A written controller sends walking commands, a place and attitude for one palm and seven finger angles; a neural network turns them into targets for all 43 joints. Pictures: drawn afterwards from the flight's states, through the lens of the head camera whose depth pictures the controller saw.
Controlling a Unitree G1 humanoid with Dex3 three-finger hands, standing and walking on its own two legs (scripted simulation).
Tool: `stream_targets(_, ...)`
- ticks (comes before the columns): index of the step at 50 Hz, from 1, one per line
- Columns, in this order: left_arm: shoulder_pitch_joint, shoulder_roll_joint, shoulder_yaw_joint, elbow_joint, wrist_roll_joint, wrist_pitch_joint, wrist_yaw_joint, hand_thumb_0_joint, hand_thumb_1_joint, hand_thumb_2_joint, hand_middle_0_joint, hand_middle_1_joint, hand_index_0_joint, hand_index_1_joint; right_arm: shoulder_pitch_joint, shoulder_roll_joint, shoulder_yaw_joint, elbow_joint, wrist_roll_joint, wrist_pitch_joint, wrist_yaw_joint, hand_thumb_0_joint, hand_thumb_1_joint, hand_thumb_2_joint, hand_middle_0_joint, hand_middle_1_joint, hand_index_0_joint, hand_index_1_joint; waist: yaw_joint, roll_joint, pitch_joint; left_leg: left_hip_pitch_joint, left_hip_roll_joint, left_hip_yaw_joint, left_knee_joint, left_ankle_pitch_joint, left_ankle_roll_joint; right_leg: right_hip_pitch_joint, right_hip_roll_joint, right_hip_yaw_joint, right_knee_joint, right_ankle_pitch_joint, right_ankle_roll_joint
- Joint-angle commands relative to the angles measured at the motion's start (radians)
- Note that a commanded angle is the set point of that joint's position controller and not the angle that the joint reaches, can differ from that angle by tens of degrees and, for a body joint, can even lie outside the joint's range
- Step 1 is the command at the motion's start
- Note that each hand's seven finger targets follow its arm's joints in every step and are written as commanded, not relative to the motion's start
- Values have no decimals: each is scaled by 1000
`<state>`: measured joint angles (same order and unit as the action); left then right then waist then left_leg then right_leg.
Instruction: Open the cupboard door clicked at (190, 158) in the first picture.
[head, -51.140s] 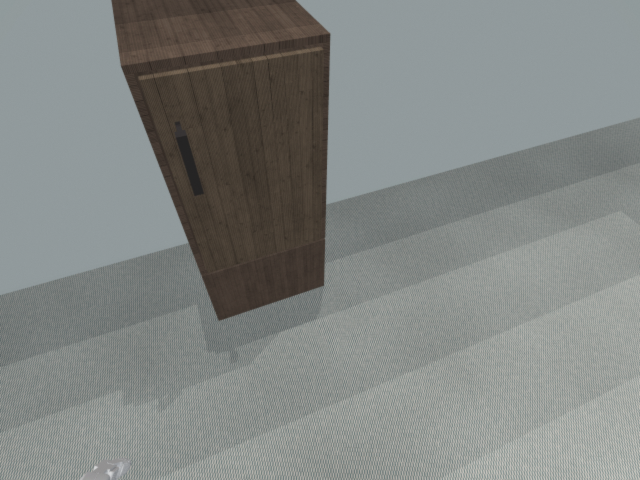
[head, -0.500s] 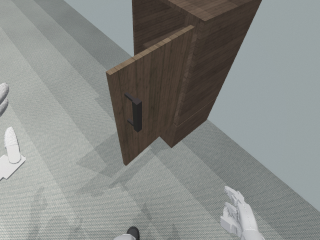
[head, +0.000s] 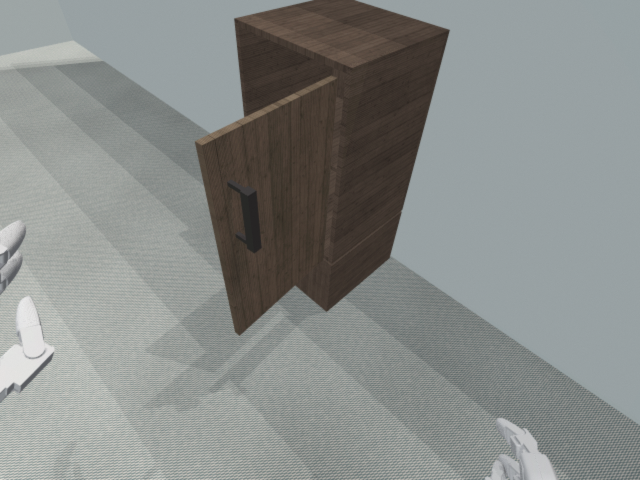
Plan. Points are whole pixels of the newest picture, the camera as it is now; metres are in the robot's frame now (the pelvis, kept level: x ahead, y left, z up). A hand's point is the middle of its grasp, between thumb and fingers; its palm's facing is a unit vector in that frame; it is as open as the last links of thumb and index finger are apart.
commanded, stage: stop stepping back and stand still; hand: left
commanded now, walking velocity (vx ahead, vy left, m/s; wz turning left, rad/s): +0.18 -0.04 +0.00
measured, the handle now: (244, 216) +0.60 +0.16 -0.04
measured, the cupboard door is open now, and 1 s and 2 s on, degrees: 95 95 95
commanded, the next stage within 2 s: let the arm hang, fingers relaxed in 0.40 s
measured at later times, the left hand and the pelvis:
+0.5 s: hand (17, 374) +0.18 +0.26 +0.16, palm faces +0.42 -0.79 -0.46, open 7.4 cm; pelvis -0.02 +0.00 +0.00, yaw +0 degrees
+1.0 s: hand out of the picture +0.00 +0.17 -0.17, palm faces +0.05 -0.97 -0.23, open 7.1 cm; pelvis -0.01 -0.02 +0.00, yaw +2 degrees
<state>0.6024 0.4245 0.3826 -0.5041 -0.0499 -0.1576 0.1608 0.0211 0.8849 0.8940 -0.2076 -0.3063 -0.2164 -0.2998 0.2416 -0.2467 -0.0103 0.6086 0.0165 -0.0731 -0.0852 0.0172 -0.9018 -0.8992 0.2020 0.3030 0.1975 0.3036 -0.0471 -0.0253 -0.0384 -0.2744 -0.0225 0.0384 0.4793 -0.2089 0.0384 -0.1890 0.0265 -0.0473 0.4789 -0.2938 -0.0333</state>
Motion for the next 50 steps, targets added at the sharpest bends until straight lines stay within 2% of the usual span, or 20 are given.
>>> stream_targets(1,-35,173,156,-195,3,-92,20,0,900,900,-200,-300,-200,-300,-128,-104,-38,-159,-19,-56,-1,0,-900,-900,200,300,200,300,26,111,43,-100,107,-162,-151,-286,7,-39,-81,126,-144,-209,-8)
stream_targets(4,-76,156,143,-138,9,-82,21,0,900,900,-200,-300,-200,-300,-126,-96,-39,-153,-19,-44,-15,0,-900,-900,200,300,200,300,19,76,79,-92,85,-136,-76,-349,-10,-150,-100,175,-187,-395,-48)
stream_targets(8,-181,142,110,-103,5,-78,22,0,900,900,-200,-300,-200,-300,-97,-95,-41,-120,-15,-40,-19,0,-900,-900,200,300,200,300,14,-99,39,-21,39,-33,243,-129,-18,-205,-247,324,-253,-363,-127)
stream_targets(10,-208,140,101,-103,8,-76,23,0,900,900,-200,-300,-200,-300,-90,-90,-31,-112,-15,-53,-19,0,-900,-900,200,300,200,300,15,-64,18,53,57,-38,140,-124,-4,-204,-233,256,-181,-278,-106)
stream_targets(11,-217,130,88,-99,11,-74,21,0,900,900,-200,-300,-200,-300,-91,-90,-25,-109,-18,-54,-21,0,-900,-900,200,300,200,300,11,-11,35,104,73,-69,56,-175,3,-266,-185,189,-115,-316,-70)
stream_targets(13,-235,112,62,-146,19,-67,17,0,900,900,-200,-300,-200,-300,-115,-110,-22,-136,-18,-58,-28,0,-900,-900,200,300,200,300,14,238,103,39,244,-408,-272,-535,65,-330,-9,42,168,-271,15)
stream_targets(14,-242,144,97,-157,33,-69,22,0,900,900,-200,-300,-200,-300,-124,-89,-8,-129,-17,-63,-24,0,-900,-900,200,300,200,300,19,324,103,-84,330,-539,-415,-716,93,-255,21,10,377,-217,26)
stream_targets(15,-260,164,113,-167,42,-68,21,0,900,900,-200,-300,-200,-300,-124,-61,-1,-132,-24,-73,-19,0,-900,-900,200,300,200,300,25,256,120,-150,331,-545,-448,-684,87,-225,3,34,470,-189,17)
stream_targets(18,-214,187,129,-213,38,-64,25,0,900,900,-200,-300,-200,-300,-113,-61,-9,-125,-25,-99,-5,0,-900,-900,200,300,200,300,48,122,54,-92,274,-341,-365,-418,80,-127,-24,12,329,-153,24)
stream_targets(22,-92,141,106,-231,28,-56,24,0,900,900,-200,-300,-200,-300,-120,-70,-6,-131,-29,-90,3,0,-900,-900,200,300,200,300,42,249,2,-107,176,-160,-281,-313,16,93,-3,-53,-27,-89,13)
stream_targets(24,-83,146,109,-213,23,-59,17,0,900,900,-200,-300,-200,-300,-124,-68,-9,-138,-31,-76,3,0,-900,-900,200,300,200,300,30,153,10,-139,115,-109,-146,-205,-17,121,-61,54,-149,-31,-20)
stream_targets(25,-70,-98,-250,622,107,100,-127,0,900,900,-200,-300,-200,-300,-69,-156,-54,103,-22,-86,81,0,-900,-900,200,300,200,300,27,9,5,-150,105,-68,182,21,-17,20,-243,129,-30,399,-51)
stream_targets(26,-100,-104,-263,642,96,165,-140,0,900,900,-200,-300,-200,-300,32,-50,-49,82,-9,-31,89,0,-900,-900,200,300,200,300,5,-49,-87,-75,86,-45,190,-9,-37,11,-273,158,20,534,-88)
stream_targets(29,-207,-140,-288,700,84,176,-150,0,900,900,-200,-300,-200,-300,39,-87,-42,97,-29,24,88,0,-900,-900,200,300,200,300,11,-134,-23,-35,119,-129,148,50,9,-191,-151,36,55,1,-40)
stream_targets(32,-258,-122,-296,850,88,174,-150,0,900,900,-200,-300,-200,-300,-14,-87,-27,100,-48,41,78,0,-900,-900,200,300,200,300,38,-232,6,-95,94,-134,139,125,26,-87,-169,67,13,132,-42)
stream_targets(35,-315,-99,-312,1027,75,170,-142,0,900,900,-200,-300,-200,-300,-12,-60,-18,157,-51,64,74,0,-900,-900,200,300,200,300,28,-98,66,-26,65,-78,126,167,-4,-105,-201,88,-31,225,-65)
stream_targets(38,-303,-98,-325,1192,65,162,-134,0,900,900,-200,-300,-200,-300,4,-46,-4,227,-47,68,67,0,-900,-900,200,300,200,300,42,111,84,-14,96,-124,31,242,4,-47,-147,66,-33,198,-34)
stream_targets(41,-256,-152,-313,1307,62,152,-129,0,900,900,-200,-300,-200,-300,28,-16,-7,280,-48,67,55,0,-900,-900,200,300,200,300,49,220,23,4,101,-124,2,206,6,39,-151,76,-78,202,-38)
stream_targets(44,-276,-140,-327,1382,58,148,-128,0,900,900,-200,-300,-200,-300,67,-5,-7,324,-39,74,50,0,-900,-900,200,300,200,300,42,147,-33,42,107,-112,3,202,2,95,-158,67,-101,256,-35)
stream_targets(50,-285,-158,-346,1500,56,149,-127,0,900,900,-200,-300,-200,-300,102,-1,-8,401,-33,82,45,0,-900,-900,200,300,200,300,36,19,77,58,112,-98,-54,161,-1,49,-151,52,-158,222,-35)
